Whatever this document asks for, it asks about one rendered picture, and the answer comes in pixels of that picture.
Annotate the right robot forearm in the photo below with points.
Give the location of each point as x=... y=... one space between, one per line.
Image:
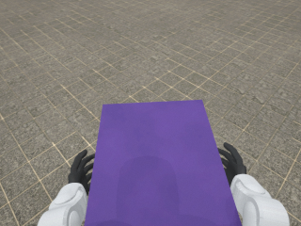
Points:
x=255 y=204

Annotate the right robot hand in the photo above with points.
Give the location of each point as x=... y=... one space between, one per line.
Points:
x=234 y=164

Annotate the left robot forearm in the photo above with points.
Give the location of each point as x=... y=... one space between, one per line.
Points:
x=69 y=208

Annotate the carton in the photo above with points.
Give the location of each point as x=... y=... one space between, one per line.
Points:
x=157 y=164

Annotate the left robot hand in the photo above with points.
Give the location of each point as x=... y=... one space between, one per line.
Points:
x=79 y=170

